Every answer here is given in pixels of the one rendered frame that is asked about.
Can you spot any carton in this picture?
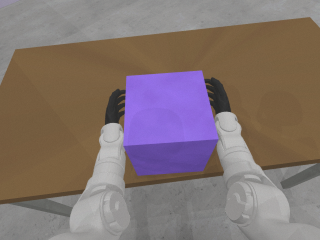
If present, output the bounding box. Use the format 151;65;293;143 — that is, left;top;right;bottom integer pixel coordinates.
123;70;219;176

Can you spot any right robot upper arm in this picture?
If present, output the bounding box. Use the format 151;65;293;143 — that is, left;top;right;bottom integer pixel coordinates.
225;180;320;240

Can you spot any left robot hand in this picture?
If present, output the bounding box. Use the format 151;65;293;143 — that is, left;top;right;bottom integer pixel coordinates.
105;89;126;125

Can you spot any left robot forearm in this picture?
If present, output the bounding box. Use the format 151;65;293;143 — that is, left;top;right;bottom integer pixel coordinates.
69;123;126;231

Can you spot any table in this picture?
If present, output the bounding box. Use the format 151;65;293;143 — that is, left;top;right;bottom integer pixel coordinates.
0;17;320;217

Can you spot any right robot hand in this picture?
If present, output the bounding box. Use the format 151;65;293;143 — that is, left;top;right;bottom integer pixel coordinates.
204;77;231;115

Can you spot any left robot upper arm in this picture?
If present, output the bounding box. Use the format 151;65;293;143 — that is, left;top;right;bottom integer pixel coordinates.
48;190;131;240

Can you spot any right robot forearm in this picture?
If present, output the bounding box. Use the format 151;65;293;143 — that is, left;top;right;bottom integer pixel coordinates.
214;111;290;217

